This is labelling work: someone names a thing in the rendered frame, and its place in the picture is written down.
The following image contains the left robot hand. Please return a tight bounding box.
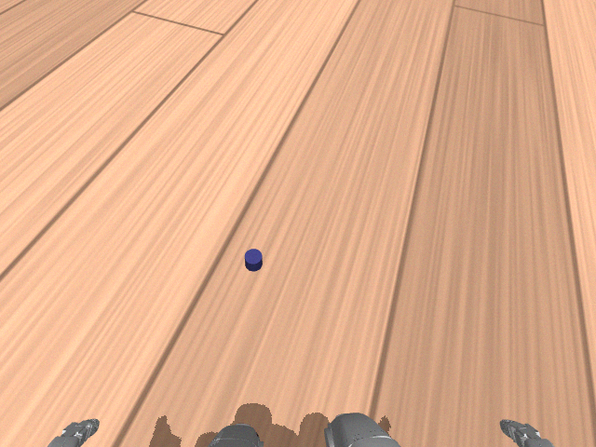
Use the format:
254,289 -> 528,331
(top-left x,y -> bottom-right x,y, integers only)
48,419 -> 100,447

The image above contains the tin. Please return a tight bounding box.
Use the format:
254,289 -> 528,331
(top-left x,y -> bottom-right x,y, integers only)
245,249 -> 263,271

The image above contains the right robot hand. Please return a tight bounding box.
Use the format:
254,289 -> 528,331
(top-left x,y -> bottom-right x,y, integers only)
500,419 -> 555,447

